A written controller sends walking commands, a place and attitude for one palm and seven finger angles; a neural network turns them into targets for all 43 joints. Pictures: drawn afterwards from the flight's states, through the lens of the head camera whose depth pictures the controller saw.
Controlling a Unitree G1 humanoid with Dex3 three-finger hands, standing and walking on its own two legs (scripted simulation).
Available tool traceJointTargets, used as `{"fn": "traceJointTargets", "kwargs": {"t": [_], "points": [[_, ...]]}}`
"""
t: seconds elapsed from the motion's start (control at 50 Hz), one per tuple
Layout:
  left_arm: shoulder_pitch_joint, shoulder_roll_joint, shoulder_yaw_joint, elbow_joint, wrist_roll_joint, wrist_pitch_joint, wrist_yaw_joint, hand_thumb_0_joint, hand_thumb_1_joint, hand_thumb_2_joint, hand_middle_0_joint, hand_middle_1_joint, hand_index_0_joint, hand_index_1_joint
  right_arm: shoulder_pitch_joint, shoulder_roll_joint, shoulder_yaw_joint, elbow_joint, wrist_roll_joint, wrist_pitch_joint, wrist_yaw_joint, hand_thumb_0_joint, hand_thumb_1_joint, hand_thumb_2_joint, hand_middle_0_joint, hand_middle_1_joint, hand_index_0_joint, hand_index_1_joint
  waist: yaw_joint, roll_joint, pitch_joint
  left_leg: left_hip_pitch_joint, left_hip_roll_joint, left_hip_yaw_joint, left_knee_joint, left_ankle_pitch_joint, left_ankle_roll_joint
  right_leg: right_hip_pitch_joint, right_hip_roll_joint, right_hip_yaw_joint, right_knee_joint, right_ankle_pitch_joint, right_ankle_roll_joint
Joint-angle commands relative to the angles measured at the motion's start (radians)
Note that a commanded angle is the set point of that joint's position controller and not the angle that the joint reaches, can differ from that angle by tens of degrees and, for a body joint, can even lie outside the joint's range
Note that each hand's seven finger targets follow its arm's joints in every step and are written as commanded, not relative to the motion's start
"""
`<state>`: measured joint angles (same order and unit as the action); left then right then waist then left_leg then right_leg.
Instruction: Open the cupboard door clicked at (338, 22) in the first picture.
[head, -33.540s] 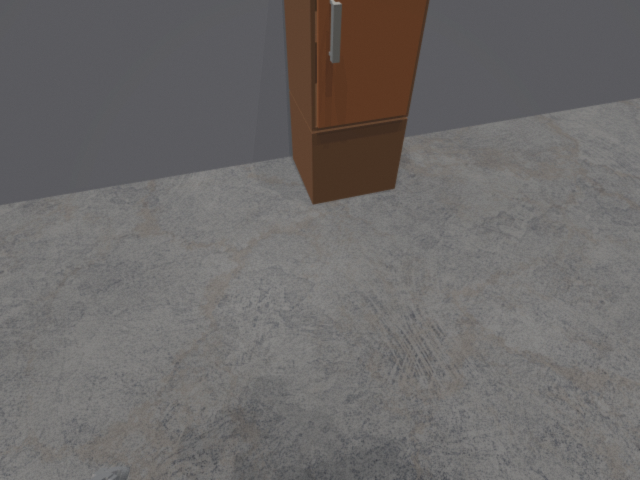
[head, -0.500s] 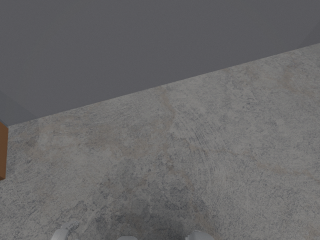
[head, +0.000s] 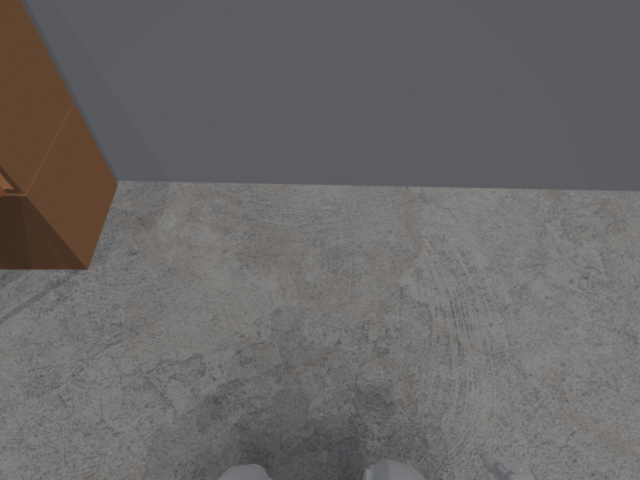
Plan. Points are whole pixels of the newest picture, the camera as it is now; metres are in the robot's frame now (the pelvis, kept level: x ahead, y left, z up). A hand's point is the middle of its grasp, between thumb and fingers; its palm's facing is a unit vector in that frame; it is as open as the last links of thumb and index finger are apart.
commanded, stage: turn to face it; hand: left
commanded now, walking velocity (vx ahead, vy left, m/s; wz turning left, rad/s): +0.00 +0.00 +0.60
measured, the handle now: out of the picture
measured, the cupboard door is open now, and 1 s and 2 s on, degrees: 46 46 46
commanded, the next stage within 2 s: take the last steps up to it in 1.30 s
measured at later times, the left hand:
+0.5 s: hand out of the picture +0.02 +0.18 -0.16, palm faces +0.32 -0.92 -0.22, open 7.4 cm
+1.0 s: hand out of the picture +0.01 +0.19 -0.14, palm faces +0.57 -0.76 -0.29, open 7.4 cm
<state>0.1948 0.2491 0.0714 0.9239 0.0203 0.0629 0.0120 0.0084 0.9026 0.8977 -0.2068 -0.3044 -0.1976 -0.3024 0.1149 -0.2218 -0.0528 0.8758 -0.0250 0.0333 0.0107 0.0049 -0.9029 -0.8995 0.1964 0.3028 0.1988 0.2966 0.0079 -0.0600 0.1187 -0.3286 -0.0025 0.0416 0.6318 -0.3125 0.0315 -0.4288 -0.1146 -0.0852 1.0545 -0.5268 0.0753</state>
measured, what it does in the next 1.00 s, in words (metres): steps on the spot, turning left: right foot, then left foot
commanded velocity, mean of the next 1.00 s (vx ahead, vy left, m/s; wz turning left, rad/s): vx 0.00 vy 0.00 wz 0.58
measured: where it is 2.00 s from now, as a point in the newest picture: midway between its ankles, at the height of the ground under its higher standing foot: outside the picture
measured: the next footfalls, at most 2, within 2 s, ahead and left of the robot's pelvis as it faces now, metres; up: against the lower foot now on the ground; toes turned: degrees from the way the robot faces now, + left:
right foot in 0.24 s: +0.06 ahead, -0.17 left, +0.00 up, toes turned +7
left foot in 0.54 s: +0.03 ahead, +0.10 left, +0.00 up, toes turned +25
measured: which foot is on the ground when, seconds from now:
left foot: down 0.00-0.24, up 0.26-0.52, down 0.54-0.92, up 0.94-1.00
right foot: up 0.00-0.22, down 0.24-0.54, up 0.56-0.90, down 0.92-1.00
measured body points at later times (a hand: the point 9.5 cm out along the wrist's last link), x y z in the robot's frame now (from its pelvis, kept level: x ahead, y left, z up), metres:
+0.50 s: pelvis +0.01 -0.03 +0.01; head +0.07 +0.00 +0.45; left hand +0.01 +0.22 -0.14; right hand +0.19 -0.25 -0.13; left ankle -0.01 +0.08 -0.70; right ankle +0.02 -0.17 -0.73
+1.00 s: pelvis +0.04 -0.05 +0.00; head +0.09 -0.03 +0.45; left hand -0.02 +0.23 -0.12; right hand +0.25 -0.22 -0.15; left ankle -0.03 +0.05 -0.68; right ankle +0.10 -0.17 -0.73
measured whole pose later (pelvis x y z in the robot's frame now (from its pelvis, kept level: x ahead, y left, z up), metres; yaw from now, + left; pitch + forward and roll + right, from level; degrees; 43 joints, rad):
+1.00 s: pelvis +0.04 -0.05 +0.00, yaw +37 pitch +1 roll +0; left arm 0.14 0.22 0.05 0.86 0.02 0.01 0.02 0.00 0.90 0.90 -0.20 -0.30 -0.20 -0.30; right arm 0.17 -0.24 -0.08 0.93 -0.02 0.08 0.01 0.01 -0.90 -0.90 0.20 0.30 0.20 0.30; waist -0.02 0.04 0.10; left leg -0.48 -0.05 -0.08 0.95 -0.48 -0.03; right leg -0.25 -0.05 -0.06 0.58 -0.34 0.02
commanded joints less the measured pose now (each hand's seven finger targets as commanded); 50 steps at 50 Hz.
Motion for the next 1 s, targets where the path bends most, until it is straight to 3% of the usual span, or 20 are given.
{"fn": "traceJointTargets", "kwargs": {"t": [0.0,0.12,0.18,0.22,0.24,0.28,0.32,0.42,0.48,0.5,0.52,0.54,0.58,0.66,0.84,0.86,0.88,0.9,0.92,0.98], "points": [[-0.046,0.074,0.022,-0.110,-0.005,-0.030,-0.004,0.000,0.900,0.900,-0.200,-0.300,-0.200,-0.300,0.052,-0.207,-0.055,-0.041,-0.002,-0.018,-0.027,0.000,-0.900,-0.900,0.200,0.300,0.200,0.300,-0.028,0.202,-0.158,0.159,0.243,-0.292,-0.278,0.408,0.130,-0.104,0.017,0.079,0.028,0.088,0.008],[-0.033,0.065,0.017,-0.120,-0.010,-0.035,-0.003,0.000,0.900,0.900,-0.200,-0.300,-0.200,-0.300,0.035,-0.221,-0.066,-0.043,-0.006,-0.003,-0.019,0.000,-0.900,-0.900,0.200,0.300,0.200,0.300,-0.023,0.235,-0.156,0.070,0.207,-0.348,-0.266,0.276,0.119,0.081,0.088,0.045,-0.287,0.095,-0.007],[0.078,0.099,0.028,-0.099,-0.010,-0.052,0.005,0.000,0.900,0.900,-0.200,-0.300,-0.200,-0.300,-0.019,-0.195,-0.067,-0.065,0.006,0.005,-0.016,0.000,-0.900,-0.900,0.200,0.300,0.200,0.300,0.038,0.168,-0.175,-0.076,0.132,-0.331,-0.152,0.181,0.057,0.330,0.081,0.052,-0.603,0.259,-0.020],[0.097,0.238,0.051,-0.107,0.012,-0.066,0.018,0.000,0.900,0.900,-0.200,-0.300,-0.200,-0.300,-0.019,-0.100,-0.054,-0.102,0.016,0.002,-0.004,0.000,-0.900,-0.900,0.200,0.300,0.200,0.300,0.058,-0.264,-0.152,-0.302,-0.080,-0.074,0.306,-0.298,-0.069,0.386,-0.365,0.474,-0.830,0.305,-0.202],[0.067,0.226,0.045,-0.124,0.006,-0.064,0.023,0.000,0.900,0.900,-0.200,-0.300,-0.200,-0.300,-0.009,-0.131,-0.060,-0.103,0.009,0.009,0.002,0.000,-0.900,-0.900,0.200,0.300,0.200,0.300,0.040,-0.165,-0.141,-0.251,-0.024,-0.108,0.471,-0.289,-0.059,0.261,-0.392,0.419,-0.810,0.298,-0.255],[-0.024,0.147,0.024,-0.136,0.001,-0.064,0.024,0.000,0.900,0.900,-0.200,-0.300,-0.200,-0.300,-0.009,-0.120,-0.059,-0.065,0.006,0.024,0.008,0.000,-0.900,-0.900,0.200,0.300,0.200,0.300,-0.009,-0.218,-0.098,-0.273,0.022,-0.090,0.606,-0.187,-0.074,0.243,-0.254,0.245,-0.745,0.472,-0.218],[-0.033,0.128,0.017,-0.139,0.004,-0.069,0.023,0.000,0.900,0.900,-0.200,-0.300,-0.200,-0.300,-0.009,-0.092,-0.045,-0.058,0.012,0.023,0.016,0.000,-0.900,-0.900,0.200,0.300,0.200,0.300,-0.017,-0.194,-0.111,-0.231,0.032,-0.035,0.486,-0.168,-0.093,0.283,-0.213,0.100,-0.694,0.674,-0.192],[0.071,0.189,0.037,-0.094,0.008,-0.070,0.018,0.000,0.900,0.900,-0.200,-0.300,-0.200,-0.300,-0.062,-0.057,-0.024,-0.065,0.019,0.008,0.024,0.000,-0.900,-0.900,0.200,0.300,0.200,0.300,0.034,-0.151,-0.154,-0.099,-0.006,0.072,0.104,-0.137,-0.085,0.393,-0.231,0.031,-0.580,0.880,-0.168],[0.046,0.190,0.043,-0.096,-0.006,-0.063,0.009,0.000,0.900,0.900,-0.200,-0.300,-0.200,-0.300,0.036,-0.103,-0.035,-0.044,0.013,-0.001,0.020,0.000,-0.900,-0.900,0.200,0.300,0.200,0.300,-0.029,-0.089,-0.182,0.128,-0.007,0.066,-0.148,0.093,-0.056,0.269,-0.211,-0.039,-0.425,0.767,-0.089],[0.038,0.152,0.040,-0.119,-0.012,-0.058,0.004,0.000,0.900,0.900,-0.200,-0.300,-0.200,-0.300,0.107,-0.187,-0.057,-0.034,0.005,-0.010,0.015,0.000,-0.900,-0.900,0.200,0.300,0.200,0.300,-0.069,0.108,-0.244,0.310,0.148,-0.131,-0.196,0.329,0.015,0.086,-0.142,-0.093,-0.239,0.531,-0.027],[-0.009,0.077,0.014,-0.167,-0.016,-0.053,-0.001,0.000,0.900,0.900,-0.200,-0.300,-0.200,-0.300,0.193,-0.297,-0.085,-0.025,-0.002,-0.010,0.007,0.000,-0.900,-0.900,0.200,0.300,0.200,0.300,-0.116,0.393,-0.247,0.391,0.415,-0.485,-0.243,0.719,0.187,-0.156,-0.004,-0.082,-0.002,-0.148,0.033],[-0.081,0.102,0.008,-0.188,-0.003,-0.039,0.009,0.000,0.900,0.900,-0.200,-0.300,-0.200,-0.300,0.238,-0.296,-0.082,0.002,0.001,-0.006,-0.001,0.000,-0.900,-0.900,0.200,0.300,0.200,0.300,-0.129,0.270,-0.246,0.347,0.432,-0.474,-0.231,0.631,0.225,-0.173,-0.012,0.042,0.096,-0.155,0.012],[-0.107,0.084,0.015,-0.156,-0.009,-0.041,0.010,0.000,0.900,0.900,-0.200,-0.300,-0.200,-0.300,0.159,-0.251,-0.072,-0.021,-0.002,-0.015,-0.025,0.000,-0.900,-0.900,0.200,0.300,0.200,0.300,-0.095,0.278,-0.214,0.253,0.339,-0.416,-0.248,0.526,0.192,-0.185,-0.012,0.097,0.143,-0.033,0.010],[-0.047,0.073,0.017,-0.113,-0.008,-0.033,-0.004,0.000,0.900,0.900,-0.200,-0.300,-0.200,-0.300,0.066,-0.208,-0.054,-0.035,-0.001,-0.023,-0.028,0.000,-0.900,-0.900,0.200,0.300,0.200,0.300,-0.031,0.195,-0.198,0.189,0.243,-0.300,-0.265,0.448,0.137,-0.092,0.019,0.089,0.016,0.082,0.010],[0.006,0.081,0.020,-0.110,-0.012,-0.043,0.003,0.000,0.900,0.900,-0.200,-0.300,-0.200,-0.300,0.018,-0.207,-0.069,-0.041,0.001,0.002,-0.017,0.000,-0.900,-0.900,0.200,0.300,0.200,0.300,0.003,0.223,-0.161,-0.018,0.163,-0.385,-0.226,0.255,0.093,0.234,0.115,0.046,-0.456,0.191,-0.016],[0.049,0.098,0.027,-0.103,-0.012,-0.051,0.009,0.000,0.900,0.900,-0.200,-0.300,-0.200,-0.300,0.005,-0.187,-0.068,-0.052,0.006,0.004,-0.015,0.000,-0.900,-0.900,0.200,0.300,0.200,0.300,0.028,0.182,-0.172,-0.084,0.127,-0.374,-0.172,0.197,0.061,0.344,0.087,0.064,-0.603,0.254,-0.024],[0.082,0.164,0.042,-0.101,0.000,-0.062,0.017,0.000,0.900,0.900,-0.200,-0.300,-0.200,-0.300,0.009,-0.135,-0.062,-0.062,0.015,0.004,-0.010,0.000,-0.900,-0.900,0.200,0.300,0.200,0.300,0.046,-0.012,-0.190,-0.222,0.031,-0.280,-0.011,0.030,-0.001,0.462,-0.090,0.245,-0.752,0.203,-0.075],[0.076,0.226,0.049,-0.108,0.011,-0.066,0.020,0.000,0.900,0.900,-0.200,-0.300,-0.200,-0.300,0.004,-0.094,-0.054,-0.087,0.017,0.000,-0.005,0.000,-0.900,-0.900,0.200,0.300,0.200,0.300,0.050,-0.235,-0.166,-0.303,-0.093,-0.088,0.241,-0.257,-0.070,0.426,-0.338,0.461,-0.815,0.287,-0.199],[0.050,0.223,0.035,-0.122,0.003,-0.061,0.018,0.000,0.900,0.900,-0.200,-0.300,-0.200,-0.300,0.000,-0.114,-0.055,-0.089,0.005,0.004,0.004,0.000,-0.900,-0.900,0.200,0.300,0.200,0.300,0.035,-0.145,-0.141,-0.259,-0.044,-0.111,0.433,-0.276,-0.057,0.291,-0.361,0.407,-0.801,0.335,-0.247],[-0.022,0.118,0.013,-0.126,-0.002,-0.070,0.024,0.000,0.900,0.900,-0.200,-0.300,-0.200,-0.300,0.002,-0.106,-0.052,-0.044,0.007,0.021,0.008,0.000,-0.900,-0.900,0.200,0.300,0.200,0.300,-0.016,-0.195,-0.103,-0.275,0.014,-0.085,0.575,-0.165,-0.083,0.295,-0.212,0.186,-0.705,0.669,-0.205]]}}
